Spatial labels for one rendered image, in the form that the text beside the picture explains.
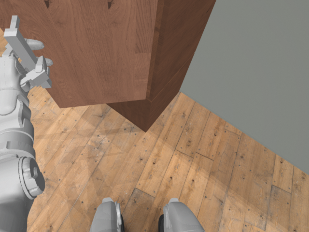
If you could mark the robot left hand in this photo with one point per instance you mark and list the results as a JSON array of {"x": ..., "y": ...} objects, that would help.
[{"x": 15, "y": 74}]

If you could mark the robot right shin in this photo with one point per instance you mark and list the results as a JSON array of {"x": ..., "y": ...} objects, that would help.
[{"x": 171, "y": 200}]

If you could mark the handle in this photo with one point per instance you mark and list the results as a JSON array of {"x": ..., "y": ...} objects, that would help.
[{"x": 20, "y": 46}]

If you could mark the left robot upper arm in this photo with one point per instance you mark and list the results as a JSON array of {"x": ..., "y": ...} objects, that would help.
[{"x": 20, "y": 183}]

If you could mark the left robot forearm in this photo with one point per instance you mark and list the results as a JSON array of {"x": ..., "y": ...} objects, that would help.
[{"x": 16, "y": 129}]

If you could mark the right robot thigh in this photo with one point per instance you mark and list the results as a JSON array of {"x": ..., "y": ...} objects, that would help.
[{"x": 180, "y": 218}]

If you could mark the cupboard door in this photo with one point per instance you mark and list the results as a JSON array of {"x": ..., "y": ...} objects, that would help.
[{"x": 101, "y": 49}]

